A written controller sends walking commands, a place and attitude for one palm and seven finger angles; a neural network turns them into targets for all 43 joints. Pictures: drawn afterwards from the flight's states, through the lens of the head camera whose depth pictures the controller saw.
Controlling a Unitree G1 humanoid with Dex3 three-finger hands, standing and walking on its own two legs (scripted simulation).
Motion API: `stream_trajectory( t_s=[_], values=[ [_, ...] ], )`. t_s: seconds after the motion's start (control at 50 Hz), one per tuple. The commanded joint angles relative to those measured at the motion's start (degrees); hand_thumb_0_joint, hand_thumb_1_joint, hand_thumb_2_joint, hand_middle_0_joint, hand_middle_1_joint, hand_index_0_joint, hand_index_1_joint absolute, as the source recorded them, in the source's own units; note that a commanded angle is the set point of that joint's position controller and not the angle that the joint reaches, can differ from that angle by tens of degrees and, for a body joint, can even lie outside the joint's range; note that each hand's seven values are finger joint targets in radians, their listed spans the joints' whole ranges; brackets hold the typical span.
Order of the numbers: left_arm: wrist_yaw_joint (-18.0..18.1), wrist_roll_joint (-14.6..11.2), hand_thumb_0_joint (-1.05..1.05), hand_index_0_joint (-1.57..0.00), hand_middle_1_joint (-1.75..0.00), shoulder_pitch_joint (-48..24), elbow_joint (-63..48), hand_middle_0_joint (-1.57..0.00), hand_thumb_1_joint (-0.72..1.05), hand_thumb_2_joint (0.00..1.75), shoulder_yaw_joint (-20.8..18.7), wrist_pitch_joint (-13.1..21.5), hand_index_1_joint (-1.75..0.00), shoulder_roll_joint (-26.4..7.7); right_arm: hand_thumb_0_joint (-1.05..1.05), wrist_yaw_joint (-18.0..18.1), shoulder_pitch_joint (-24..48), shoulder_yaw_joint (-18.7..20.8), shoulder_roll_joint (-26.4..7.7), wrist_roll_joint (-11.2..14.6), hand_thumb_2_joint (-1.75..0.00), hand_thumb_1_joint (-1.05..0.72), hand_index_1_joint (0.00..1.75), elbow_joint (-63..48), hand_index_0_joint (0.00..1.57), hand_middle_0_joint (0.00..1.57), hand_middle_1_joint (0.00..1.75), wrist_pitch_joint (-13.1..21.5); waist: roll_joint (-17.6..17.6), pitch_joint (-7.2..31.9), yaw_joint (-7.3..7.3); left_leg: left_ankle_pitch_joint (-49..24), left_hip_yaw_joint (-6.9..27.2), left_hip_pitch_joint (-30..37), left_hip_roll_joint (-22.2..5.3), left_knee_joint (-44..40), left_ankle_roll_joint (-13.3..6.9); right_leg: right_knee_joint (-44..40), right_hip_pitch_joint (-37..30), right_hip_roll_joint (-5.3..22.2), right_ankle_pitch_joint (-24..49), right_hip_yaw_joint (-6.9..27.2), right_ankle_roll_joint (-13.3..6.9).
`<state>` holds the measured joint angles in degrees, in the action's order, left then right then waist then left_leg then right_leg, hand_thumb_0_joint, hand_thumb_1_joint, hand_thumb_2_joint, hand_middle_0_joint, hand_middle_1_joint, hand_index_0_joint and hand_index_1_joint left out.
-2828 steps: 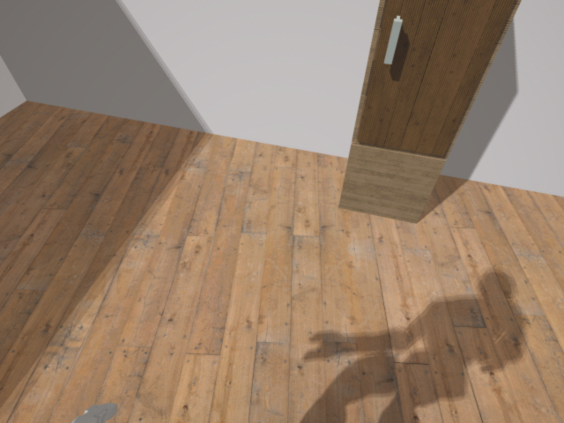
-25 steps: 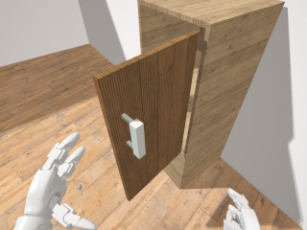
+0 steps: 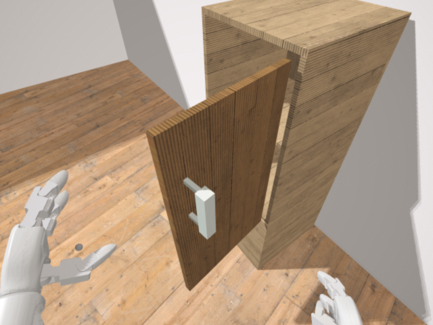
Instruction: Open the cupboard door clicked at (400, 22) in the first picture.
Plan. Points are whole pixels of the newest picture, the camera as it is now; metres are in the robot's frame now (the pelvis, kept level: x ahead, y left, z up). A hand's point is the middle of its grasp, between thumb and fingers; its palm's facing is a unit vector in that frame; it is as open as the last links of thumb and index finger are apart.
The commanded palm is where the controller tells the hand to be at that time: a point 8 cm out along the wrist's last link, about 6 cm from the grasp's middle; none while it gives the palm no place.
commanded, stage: draw the hand back to the body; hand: left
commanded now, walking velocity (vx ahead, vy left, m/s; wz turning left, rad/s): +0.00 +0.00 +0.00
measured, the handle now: (198, 207) +0.31 +0.08 +0.07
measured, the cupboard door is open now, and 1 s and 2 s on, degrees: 99 99 99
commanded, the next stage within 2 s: step back with the hand held close in 0.66 s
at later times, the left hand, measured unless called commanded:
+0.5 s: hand (70, 222) +0.21 +0.24 +0.15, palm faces +0.44 -0.81 -0.38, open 7.6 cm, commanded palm +0.16 +0.28 +0.17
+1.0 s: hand (70, 223) +0.20 +0.23 +0.16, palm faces +0.37 -0.79 -0.48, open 7.4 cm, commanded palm +0.15 +0.27 +0.18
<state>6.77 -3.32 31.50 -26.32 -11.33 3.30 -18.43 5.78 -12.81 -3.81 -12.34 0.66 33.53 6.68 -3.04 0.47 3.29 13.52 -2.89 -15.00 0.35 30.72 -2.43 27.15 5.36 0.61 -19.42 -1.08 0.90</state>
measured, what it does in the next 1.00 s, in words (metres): stands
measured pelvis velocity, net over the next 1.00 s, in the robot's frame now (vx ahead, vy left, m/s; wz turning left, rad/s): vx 0.00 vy -0.02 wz -0.04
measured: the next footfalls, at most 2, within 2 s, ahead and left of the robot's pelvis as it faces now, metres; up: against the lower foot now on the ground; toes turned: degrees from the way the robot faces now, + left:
left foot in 1.64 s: -0.03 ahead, +0.12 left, +0.00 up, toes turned +0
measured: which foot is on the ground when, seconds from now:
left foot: down 0.00-1.00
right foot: down 0.00-1.00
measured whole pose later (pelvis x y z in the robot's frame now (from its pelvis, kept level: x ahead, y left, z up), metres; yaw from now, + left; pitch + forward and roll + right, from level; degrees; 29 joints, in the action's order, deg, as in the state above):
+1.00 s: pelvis +0.00 -0.02 +0.01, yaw -2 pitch -1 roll -1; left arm 5.4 -3.5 29.6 -24.5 -21.6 6.9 -21.8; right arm 4.7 -8.0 0.3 -13.9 1.1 32.9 -1.3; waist -4.3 -1.0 1.9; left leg 10.6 -3.7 -14.5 -2.5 26.0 -0.7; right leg 20.9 5.0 -2.2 -15.1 0.1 -0.4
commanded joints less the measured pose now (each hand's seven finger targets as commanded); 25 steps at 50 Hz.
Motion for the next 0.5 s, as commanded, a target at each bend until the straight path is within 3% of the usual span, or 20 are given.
stream_trajectory(
  t_s=[0.0,0.08,0.12,0.14,0.18,0.26,0.34,0.44,0.48],
  values=[
    [1.3,-0.2,0.0,-0.18,-0.3,-4.0,-10.8,-0.18,0.44,0.7,-7.9,3.6,-0.3,-8.4,0.0,0.0,7.7,3.3,-6.8,-0.5,-0.9,-0.9,0.3,-9.0,0.2,0.2,0.3,2.8,0.5,2.8,0.04,-8.1,4.6,11.1,-2.8,-8.4,1.5,-6.4,6.5,-1.4,10.1,-1.0,-2.2],
    [1.2,-0.4,0.0,-0.19,-0.3,-5.7,-10.1,-0.19,0.58,0.76,-9.9,3.4,-0.3,-9.3,0.0,-0.3,7.9,3.8,-6.8,-0.5,-0.9,-0.9,0.3,-8.5,0.2,0.2,0.3,1.8,-1.2,2.6,0.11,-11.1,3.8,12.3,-2.8,-8.8,1.6,-7.5,5.1,-1.3,12.4,-0.7,-2.1],
    [1.5,-0.2,0.0,-0.19,-0.3,-6.7,-9.8,-0.19,0.65,0.8,-12.4,3.5,-0.3,-11.4,0.0,-0.4,8.0,4.0,-7.0,-0.7,-0.9,-0.9,0.3,-8.0,0.2,0.2,0.3,1.6,-0.1,3.6,0.52,-13.3,3.5,12.6,-2.6,-8.6,1.6,-7.8,3.6,-1.4,14.5,-0.7,-2.2],
    [1.3,-0.5,0.0,-0.19,-0.3,-6.8,-10.5,-0.19,0.69,0.81,-11.9,3.5,-0.3,-10.4,0.0,-0.4,8.1,4.1,-6.8,-0.5,-0.9,-0.9,0.3,-8.2,0.2,0.2,0.3,1.5,-0.7,4.0,0.26,-14.5,3.3,13.4,-2.7,-8.5,1.5,-7.8,3.7,-1.3,15.4,-0.6,-2.0],
    [1.4,-0.7,0.0,-0.19,-0.3,-7.7,-10.5,-0.19,0.76,0.84,-13.5,3.5,-0.3,-11.7,0.0,-0.5,8.0,4.3,-6.9,-0.6,-0.9,-0.9,0.3,-8.0,0.2,0.2,0.3,1.3,-1.6,5.0,0.46,-15.9,3.0,14.3,-2.7,-8.3,1.5,-8.0,3.3,-1.2,16.6,-0.5,-2.0],
    [1.5,-1.1,0.0,-0.2,-0.3,-9.3,-8.4,-0.2,0.9,0.9,-15.8,3.4,-0.3,-13.0,0.0,-0.5,8.4,4.5,-6.9,-0.5,-0.9,-0.9,0.3,-7.3,0.2,0.2,0.3,0.8,-1.1,3.6,0.46,-15.6,2.3,14.3,-2.4,-8.2,1.3,-9.0,3.3,-1.2,17.6,-0.4,-1.8],
    [0.6,-1.3,0.0,-0.2,-0.3,-8.0,-5.7,-0.2,0.9,0.9,-12.6,2.9,-0.3,-9.5,0.0,-0.9,8.8,4.8,-7.1,-0.4,-0.9,-0.9,0.3,-7.5,0.2,0.2,0.3,0.2,0.3,2.0,0.16,-15.6,1.6,14.4,-2.3,-8.4,1.0,-9.7,3.6,-1.1,18.4,-0.4,-1.5],
    [0.5,-1.4,0.0,-0.2,-0.3,-9.5,-7.4,-0.2,0.9,0.9,-14.2,3.5,-0.3,-11.9,0.0,-0.7,9.5,5.1,-7.1,-0.6,-0.9,-0.9,0.3,-7.7,0.2,0.2,0.3,-0.2,2.2,3.4,0.66,-15.4,1.2,14.5,-1.6,-8.1,0.5,-10.4,2.7,-0.9,20.2,0.1,-1.3],
    [0.5,-1.4,0.0,-0.2,-0.3,-9.6,-8.2,-0.2,0.9,0.9,-15.0,3.8,-0.3,-12.8,0.0,-0.5,9.6,5.1,-6.9,-0.6,-0.9,-0.9,0.3,-7.5,0.2,0.2,0.3,0.0,1.3,4.5,0.83,-16.2,0.7,15.3,-1.3,-7.7,0.4,-10.4,2.3,-0.8,21.9,0.3,-1.2]
  ],
)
